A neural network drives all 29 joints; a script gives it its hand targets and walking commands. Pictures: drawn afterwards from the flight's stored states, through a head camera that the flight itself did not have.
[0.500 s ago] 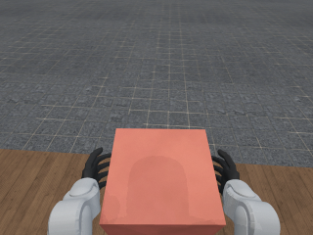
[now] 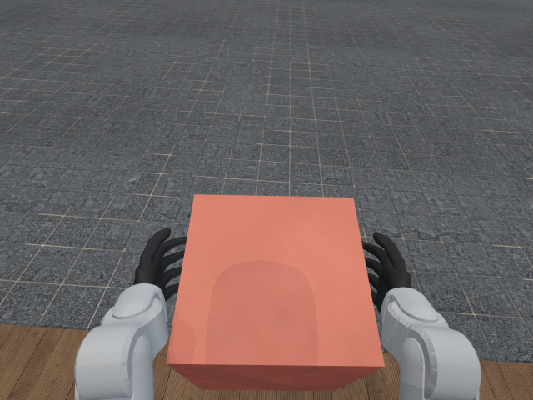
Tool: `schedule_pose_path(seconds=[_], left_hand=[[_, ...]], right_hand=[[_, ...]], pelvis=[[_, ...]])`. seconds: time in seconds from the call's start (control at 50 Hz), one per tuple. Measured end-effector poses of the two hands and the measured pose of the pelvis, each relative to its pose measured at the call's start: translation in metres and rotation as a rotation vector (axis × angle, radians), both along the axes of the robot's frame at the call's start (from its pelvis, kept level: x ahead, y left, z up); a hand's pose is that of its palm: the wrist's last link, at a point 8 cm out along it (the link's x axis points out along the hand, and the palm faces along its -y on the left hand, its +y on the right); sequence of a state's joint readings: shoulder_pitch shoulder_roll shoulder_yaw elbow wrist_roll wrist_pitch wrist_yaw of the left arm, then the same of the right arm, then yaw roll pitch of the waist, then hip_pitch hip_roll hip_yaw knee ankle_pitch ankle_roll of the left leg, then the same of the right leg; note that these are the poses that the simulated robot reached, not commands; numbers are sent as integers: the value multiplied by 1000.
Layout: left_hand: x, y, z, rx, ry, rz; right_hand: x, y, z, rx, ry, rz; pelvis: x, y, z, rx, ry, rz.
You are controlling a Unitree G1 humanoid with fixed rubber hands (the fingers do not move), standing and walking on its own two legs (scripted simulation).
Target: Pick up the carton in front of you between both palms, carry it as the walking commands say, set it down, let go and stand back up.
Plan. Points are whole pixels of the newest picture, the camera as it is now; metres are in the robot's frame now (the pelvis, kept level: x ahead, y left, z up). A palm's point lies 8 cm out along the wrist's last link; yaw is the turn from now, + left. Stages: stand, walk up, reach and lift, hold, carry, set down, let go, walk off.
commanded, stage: carry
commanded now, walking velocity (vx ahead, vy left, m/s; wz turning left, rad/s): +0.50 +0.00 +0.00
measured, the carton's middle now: (270, 302) +0.27 +0.00 +0.05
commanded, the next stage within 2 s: none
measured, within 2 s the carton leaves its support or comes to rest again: neither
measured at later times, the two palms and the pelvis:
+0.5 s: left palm (192, 138) +0.59 +0.16 +0.11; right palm (336, 144) +0.60 -0.14 +0.10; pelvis +0.25 +0.00 +0.01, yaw +1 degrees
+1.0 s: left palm (185, 109) +0.67 +0.19 +0.14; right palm (322, 113) +0.67 -0.11 +0.14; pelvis +0.34 +0.03 +0.03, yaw +2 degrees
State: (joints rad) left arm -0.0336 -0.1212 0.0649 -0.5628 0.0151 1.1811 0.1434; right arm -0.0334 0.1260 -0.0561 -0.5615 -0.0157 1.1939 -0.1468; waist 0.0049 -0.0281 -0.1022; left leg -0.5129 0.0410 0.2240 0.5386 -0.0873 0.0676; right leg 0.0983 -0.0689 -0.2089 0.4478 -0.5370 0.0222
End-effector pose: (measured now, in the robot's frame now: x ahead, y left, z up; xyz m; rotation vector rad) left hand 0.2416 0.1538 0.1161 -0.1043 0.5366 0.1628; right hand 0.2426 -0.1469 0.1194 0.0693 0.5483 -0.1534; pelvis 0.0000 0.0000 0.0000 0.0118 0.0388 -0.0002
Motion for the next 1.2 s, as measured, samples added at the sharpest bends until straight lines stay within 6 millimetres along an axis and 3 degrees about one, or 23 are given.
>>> schedule_pose_path(seconds=[0.08,0.16,0.26,0.4,0.48,0.62,0.82,1.04,1.2], left_hand=[[75,7,-8,-3,60,-45],[138,7,-2,-43,96,-46],[212,10,9,-43,79,-21],[306,13,9,3,47,33],[345,11,-2,25,85,50],[378,13,-18,-44,102,67],[412,22,3,-36,55,41],[428,40,21,-30,60,49],[427,58,11,-34,80,52]], right_hand=[[64,7,-6,-3,61,-41],[118,8,0,10,97,-81],[200,11,11,14,78,-58],[313,13,2,39,47,5],[356,10,-15,52,85,16],[388,14,-22,70,102,-11],[417,23,0,46,52,-13],[436,41,17,34,56,4],[437,59,11,27,77,7]], pelvis=[[45,13,2,0,8,-12],[85,21,18,-19,22,-12],[136,21,28,-33,32,-2],[213,6,10,-3,18,20],[243,4,7,-24,28,25],[281,4,15,-16,54,29],[318,17,26,-22,75,22],[341,31,32,-32,58,32],[345,42,22,-22,42,35]])
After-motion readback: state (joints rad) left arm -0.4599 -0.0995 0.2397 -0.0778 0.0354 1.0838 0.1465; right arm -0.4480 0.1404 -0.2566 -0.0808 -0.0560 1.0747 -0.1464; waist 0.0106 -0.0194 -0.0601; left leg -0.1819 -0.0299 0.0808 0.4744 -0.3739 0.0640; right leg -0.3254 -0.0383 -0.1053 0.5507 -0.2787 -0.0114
